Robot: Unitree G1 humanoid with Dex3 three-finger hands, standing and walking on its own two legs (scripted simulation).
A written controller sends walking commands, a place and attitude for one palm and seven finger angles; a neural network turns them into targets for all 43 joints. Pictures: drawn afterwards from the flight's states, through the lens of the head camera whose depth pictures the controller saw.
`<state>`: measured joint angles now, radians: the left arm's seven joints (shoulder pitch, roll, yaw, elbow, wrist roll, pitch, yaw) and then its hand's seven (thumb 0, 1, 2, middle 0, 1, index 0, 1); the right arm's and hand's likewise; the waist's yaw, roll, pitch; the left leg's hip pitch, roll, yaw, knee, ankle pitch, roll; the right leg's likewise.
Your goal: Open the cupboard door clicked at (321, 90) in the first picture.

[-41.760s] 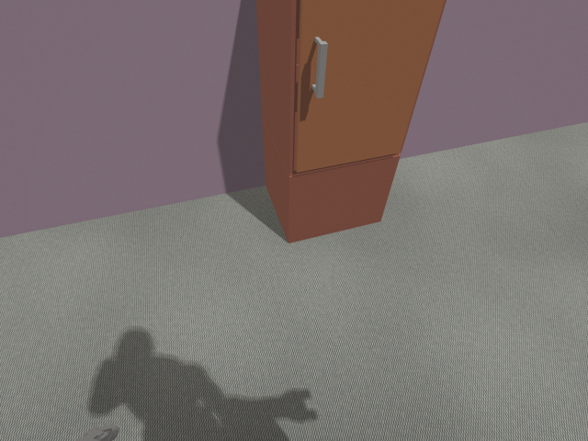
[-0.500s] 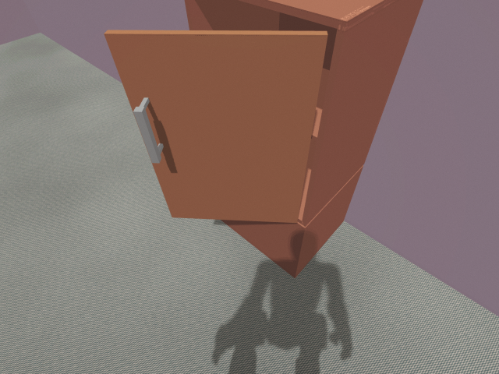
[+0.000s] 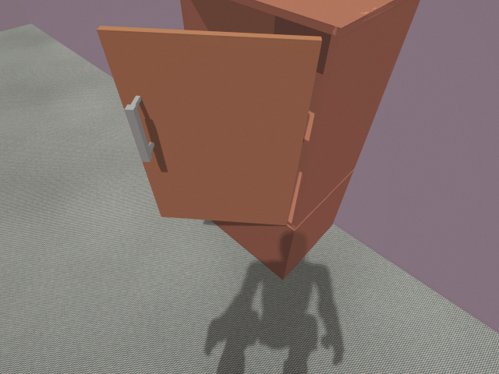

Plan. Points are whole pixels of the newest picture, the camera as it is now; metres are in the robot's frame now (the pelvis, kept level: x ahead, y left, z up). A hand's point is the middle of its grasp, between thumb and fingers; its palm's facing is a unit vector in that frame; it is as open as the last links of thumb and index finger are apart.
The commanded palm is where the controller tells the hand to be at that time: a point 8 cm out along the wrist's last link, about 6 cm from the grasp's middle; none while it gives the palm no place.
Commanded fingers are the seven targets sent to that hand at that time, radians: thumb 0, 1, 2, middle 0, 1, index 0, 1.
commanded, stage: shuffle to correct the standing spot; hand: left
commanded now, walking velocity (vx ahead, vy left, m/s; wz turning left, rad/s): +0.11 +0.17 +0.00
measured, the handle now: (142, 130) +0.60 +0.29 +0.04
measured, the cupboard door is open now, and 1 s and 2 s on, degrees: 39 39 39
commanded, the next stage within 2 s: come to a stop and stand still in 0.66 s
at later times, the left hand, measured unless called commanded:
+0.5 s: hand out of the picture +0.12 +0.23 -0.17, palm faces +0.03 -0.97 -0.26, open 7.4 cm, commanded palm none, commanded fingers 0.00 0.90 0.90 -0.20 -0.30 -0.20 -0.30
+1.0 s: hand out of the picture +0.08 +0.33 -0.20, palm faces +0.10 -0.97 -0.24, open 7.4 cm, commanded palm none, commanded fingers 0.00 0.90 0.90 -0.20 -0.30 -0.20 -0.30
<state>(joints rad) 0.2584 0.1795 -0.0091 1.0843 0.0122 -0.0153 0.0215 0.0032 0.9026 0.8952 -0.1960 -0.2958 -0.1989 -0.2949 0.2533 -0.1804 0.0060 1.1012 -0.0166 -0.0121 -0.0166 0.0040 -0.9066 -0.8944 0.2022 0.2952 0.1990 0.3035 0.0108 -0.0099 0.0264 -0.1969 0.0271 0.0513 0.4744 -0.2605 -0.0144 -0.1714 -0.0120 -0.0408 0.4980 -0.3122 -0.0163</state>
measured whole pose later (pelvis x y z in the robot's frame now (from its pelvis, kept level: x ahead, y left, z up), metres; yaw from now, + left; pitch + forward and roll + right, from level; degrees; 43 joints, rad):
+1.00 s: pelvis +0.09 +0.12 -0.01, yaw +1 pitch +1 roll +1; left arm 0.29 0.26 0.07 1.02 0.02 0.05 0.04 0.01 0.91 0.90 -0.19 -0.30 -0.20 -0.29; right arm 0.17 -0.14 -0.02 0.96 -0.03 0.00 -0.01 0.00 -0.91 -0.89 0.20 0.29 0.20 0.30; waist 0.04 -0.09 0.05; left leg -0.34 0.02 0.07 0.60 -0.27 0.01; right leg -0.37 -0.07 -0.01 0.95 -0.52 0.01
